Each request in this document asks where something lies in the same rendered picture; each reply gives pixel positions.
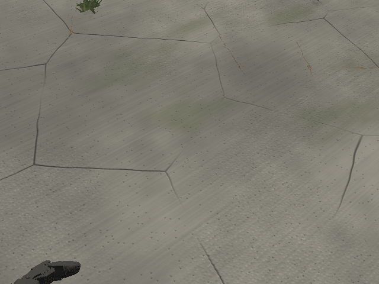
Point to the left robot hand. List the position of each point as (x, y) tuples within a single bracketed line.
[(47, 272)]

